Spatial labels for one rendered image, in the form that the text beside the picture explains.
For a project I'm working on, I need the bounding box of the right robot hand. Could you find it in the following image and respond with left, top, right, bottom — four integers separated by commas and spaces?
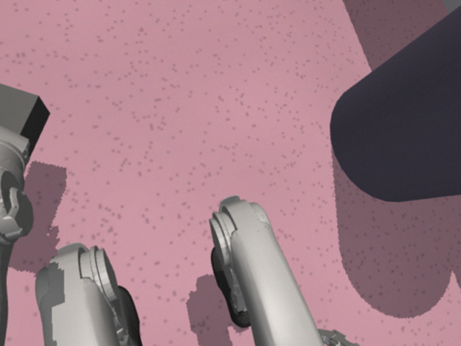
318, 329, 360, 346

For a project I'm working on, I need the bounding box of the left robot foot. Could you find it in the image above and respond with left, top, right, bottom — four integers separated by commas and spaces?
118, 286, 143, 346

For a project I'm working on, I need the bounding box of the right robot foot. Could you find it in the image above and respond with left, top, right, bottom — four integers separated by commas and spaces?
211, 247, 251, 328

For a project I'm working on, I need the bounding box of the carton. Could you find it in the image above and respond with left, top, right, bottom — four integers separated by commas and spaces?
0, 84, 50, 157

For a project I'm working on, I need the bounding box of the left robot arm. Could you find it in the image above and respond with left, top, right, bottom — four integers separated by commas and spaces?
0, 125, 33, 346

